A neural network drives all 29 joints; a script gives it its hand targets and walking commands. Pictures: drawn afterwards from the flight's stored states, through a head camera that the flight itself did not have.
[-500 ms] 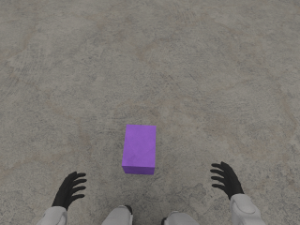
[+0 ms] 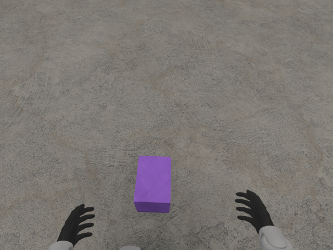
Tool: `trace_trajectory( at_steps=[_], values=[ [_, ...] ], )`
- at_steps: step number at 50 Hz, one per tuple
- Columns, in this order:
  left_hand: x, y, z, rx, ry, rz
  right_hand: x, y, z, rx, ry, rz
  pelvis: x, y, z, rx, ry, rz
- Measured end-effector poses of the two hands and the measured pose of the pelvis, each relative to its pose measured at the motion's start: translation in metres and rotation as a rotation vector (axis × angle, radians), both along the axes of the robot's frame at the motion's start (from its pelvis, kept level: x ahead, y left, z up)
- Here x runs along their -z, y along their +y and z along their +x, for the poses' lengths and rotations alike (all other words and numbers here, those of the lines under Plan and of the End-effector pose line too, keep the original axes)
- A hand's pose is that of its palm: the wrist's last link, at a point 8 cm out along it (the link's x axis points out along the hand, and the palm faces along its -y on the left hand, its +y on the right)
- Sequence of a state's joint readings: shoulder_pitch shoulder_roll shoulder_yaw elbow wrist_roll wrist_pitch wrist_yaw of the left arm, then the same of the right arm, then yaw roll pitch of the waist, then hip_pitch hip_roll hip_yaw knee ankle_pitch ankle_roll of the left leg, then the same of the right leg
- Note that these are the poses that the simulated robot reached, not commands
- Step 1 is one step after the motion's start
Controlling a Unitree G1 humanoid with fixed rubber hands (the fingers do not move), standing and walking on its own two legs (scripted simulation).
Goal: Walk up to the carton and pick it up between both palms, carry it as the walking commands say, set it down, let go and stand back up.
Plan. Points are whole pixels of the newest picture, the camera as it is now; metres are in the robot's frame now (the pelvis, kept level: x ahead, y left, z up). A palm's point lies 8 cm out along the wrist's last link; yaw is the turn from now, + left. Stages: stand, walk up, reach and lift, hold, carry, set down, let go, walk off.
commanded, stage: let go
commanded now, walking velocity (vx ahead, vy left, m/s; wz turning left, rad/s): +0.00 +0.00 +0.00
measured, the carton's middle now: (154, 184) +0.49 +0.07 -0.66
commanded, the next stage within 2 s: stand in 0.04 s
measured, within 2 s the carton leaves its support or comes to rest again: neither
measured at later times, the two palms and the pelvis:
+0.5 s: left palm (41, 235) +0.16 +0.30 -0.06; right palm (276, 221) +0.19 -0.25 -0.05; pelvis +0.01 +0.02 +0.00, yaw +0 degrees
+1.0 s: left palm (35, 246) +0.14 +0.30 -0.06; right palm (276, 221) +0.19 -0.24 -0.05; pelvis +0.01 +0.02 +0.00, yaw +0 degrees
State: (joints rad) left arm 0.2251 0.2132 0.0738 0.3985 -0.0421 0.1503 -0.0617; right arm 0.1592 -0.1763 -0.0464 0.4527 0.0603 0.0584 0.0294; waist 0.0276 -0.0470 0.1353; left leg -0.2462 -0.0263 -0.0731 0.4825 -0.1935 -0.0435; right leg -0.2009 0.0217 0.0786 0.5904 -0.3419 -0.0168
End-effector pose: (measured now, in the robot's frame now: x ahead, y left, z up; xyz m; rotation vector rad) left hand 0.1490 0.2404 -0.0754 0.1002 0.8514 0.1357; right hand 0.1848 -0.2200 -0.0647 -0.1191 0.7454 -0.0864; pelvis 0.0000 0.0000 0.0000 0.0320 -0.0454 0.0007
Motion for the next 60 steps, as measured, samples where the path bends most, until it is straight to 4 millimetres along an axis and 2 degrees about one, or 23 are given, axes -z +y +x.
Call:
trace_trajectory(
  at_steps=[3, 8, 13, 18, 35, 60],
  values=[
    [0.0, 0.003, 0.0, -0.01, -0.007, 0.014, 0.001, -0.001, -0.004, -0.004, 0.011, -0.009, 0.0, 0.001, -0.001, 0.001, -0.002, -0.003],
    [-0.009, 0.022, 0.009, -0.006, -0.083, 0.074, 0.003, -0.016, -0.008, 0.001, 0.032, -0.064, 0.002, 0.005, 0.003, 0.005, 0.003, -0.015],
    [-0.018, 0.042, 0.019, 0.004, -0.142, 0.118, -0.006, -0.028, -0.003, 0.01, 0.009, -0.117, 0.003, 0.011, 0.009, 0.004, 0.011, -0.023],
    [-0.02, 0.053, 0.02, 0.001, -0.158, 0.14, -0.012, -0.028, 0.002, 0.017, -0.024, -0.136, 0.003, 0.015, 0.011, 0.004, 0.014, -0.028],
    [-0.009, 0.06, -0.011, -0.024, -0.117, 0.147, -0.02, -0.026, 0.004, 0.017, -0.075, -0.138, 0.004, 0.017, 0.009, 0.004, 0.011, -0.032],
    [-0.011, 0.07, -0.018, -0.024, -0.129, 0.161, -0.018, -0.024, -0.004, 0.024, -0.08, -0.146, 0.005, 0.023, 0.003, 0.005, -0.001, -0.039]
  ],
)
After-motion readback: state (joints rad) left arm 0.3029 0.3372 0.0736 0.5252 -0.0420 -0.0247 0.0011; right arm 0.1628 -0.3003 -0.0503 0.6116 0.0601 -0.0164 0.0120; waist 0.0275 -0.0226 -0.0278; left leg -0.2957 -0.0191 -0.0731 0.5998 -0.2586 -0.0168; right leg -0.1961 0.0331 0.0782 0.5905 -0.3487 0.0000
